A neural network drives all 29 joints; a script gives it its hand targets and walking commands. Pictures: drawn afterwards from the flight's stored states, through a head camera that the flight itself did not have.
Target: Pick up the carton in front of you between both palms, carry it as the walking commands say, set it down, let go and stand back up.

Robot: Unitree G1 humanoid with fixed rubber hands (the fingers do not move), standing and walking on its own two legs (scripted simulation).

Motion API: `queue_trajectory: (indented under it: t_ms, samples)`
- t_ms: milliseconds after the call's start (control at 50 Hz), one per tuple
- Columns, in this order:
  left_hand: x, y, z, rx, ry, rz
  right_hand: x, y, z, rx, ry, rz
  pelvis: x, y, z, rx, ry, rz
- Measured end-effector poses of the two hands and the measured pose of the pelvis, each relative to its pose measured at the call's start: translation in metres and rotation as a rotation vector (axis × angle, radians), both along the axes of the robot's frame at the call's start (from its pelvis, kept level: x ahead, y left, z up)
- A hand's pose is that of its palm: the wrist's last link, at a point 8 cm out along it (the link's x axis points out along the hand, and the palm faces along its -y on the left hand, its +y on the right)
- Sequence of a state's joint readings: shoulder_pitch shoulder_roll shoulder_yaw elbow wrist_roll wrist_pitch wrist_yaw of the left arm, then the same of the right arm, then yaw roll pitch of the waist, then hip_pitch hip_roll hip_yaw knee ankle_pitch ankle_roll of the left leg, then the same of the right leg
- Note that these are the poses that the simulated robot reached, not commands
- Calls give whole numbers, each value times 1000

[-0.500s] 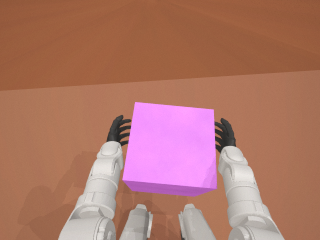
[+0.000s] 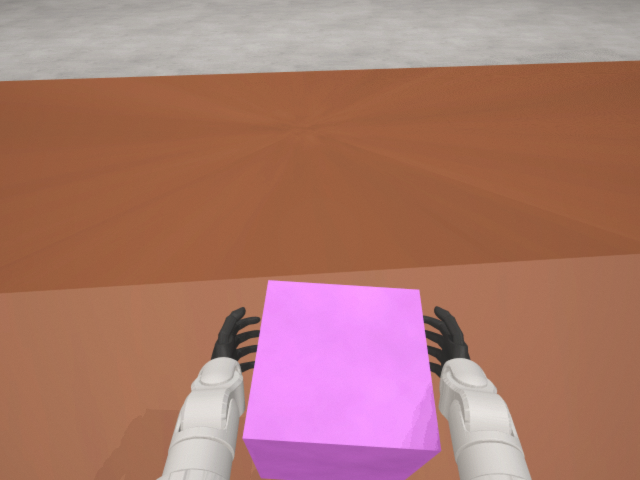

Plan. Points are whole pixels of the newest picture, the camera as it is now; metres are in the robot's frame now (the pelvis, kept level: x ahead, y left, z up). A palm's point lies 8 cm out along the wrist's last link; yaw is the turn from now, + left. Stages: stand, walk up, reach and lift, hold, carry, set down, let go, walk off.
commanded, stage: reach and lift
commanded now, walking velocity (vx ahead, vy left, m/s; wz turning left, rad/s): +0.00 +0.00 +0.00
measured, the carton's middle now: (335, 389) +0.29 +0.00 -0.08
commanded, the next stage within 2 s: hold in 1.12 s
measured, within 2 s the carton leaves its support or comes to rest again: neither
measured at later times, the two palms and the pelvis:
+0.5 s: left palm (216, 358) +0.28 +0.15 +0.04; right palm (465, 355) +0.28 -0.15 +0.04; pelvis -0.02 +0.00 +0.01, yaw +0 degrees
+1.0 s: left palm (216, 348) +0.28 +0.15 +0.05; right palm (465, 344) +0.29 -0.15 +0.06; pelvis +0.00 +0.00 +0.02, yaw +0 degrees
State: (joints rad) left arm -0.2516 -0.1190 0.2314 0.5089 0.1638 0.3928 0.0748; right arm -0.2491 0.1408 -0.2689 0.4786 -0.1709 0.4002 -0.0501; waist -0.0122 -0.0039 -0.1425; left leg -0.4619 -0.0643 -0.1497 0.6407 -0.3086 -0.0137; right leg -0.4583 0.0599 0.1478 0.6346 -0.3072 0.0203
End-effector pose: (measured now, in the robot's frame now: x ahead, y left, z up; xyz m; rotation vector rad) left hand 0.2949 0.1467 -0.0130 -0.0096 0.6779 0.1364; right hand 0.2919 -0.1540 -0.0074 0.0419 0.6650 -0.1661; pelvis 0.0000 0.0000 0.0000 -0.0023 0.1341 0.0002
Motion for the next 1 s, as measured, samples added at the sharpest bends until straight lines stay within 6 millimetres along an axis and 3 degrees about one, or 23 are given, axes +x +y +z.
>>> queue_trajectory:
  t_ms: [120, 200, 500, 1000]
  samples:
    - [-9, 0, 34, 9, -14, 7, -5, 0, 33, -15, -15, 24, 2, -1, 12, 2, -103, -1]
    - [-13, 0, 46, 30, -4, -4, -7, 0, 45, -30, -6, 40, -2, -2, 15, 3, -154, 0]
    - [-17, 1, 50, 30, 17, -9, -12, 1, 50, -35, 11, 38, -20, -3, 14, 2, -195, 1]
    - [-10, 1, 62, 53, 21, -25, -4, 1, 62, -57, 9, 55, 0, -1, 21, 3, -210, -2]
